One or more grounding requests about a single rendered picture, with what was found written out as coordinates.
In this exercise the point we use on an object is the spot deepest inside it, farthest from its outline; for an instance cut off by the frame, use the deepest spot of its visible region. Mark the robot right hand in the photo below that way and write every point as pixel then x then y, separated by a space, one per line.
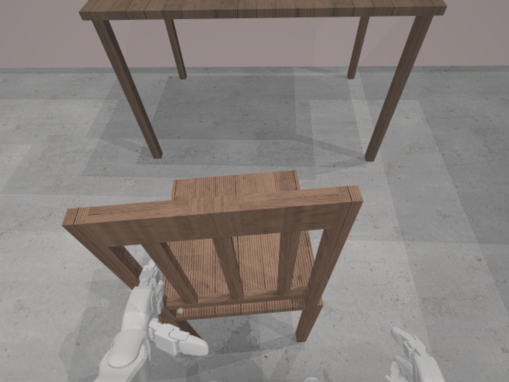
pixel 423 368

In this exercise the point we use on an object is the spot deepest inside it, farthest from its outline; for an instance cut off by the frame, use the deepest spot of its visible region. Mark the table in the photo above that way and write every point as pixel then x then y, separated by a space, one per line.
pixel 101 11

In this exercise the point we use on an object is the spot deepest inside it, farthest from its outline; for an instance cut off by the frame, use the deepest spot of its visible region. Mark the robot left hand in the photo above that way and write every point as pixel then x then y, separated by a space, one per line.
pixel 145 303

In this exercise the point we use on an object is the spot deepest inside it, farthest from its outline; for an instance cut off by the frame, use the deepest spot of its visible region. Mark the chair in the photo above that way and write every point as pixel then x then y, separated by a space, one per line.
pixel 228 245

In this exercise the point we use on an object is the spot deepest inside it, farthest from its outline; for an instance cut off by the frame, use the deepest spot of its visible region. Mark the robot left forearm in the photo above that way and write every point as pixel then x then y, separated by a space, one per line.
pixel 128 360

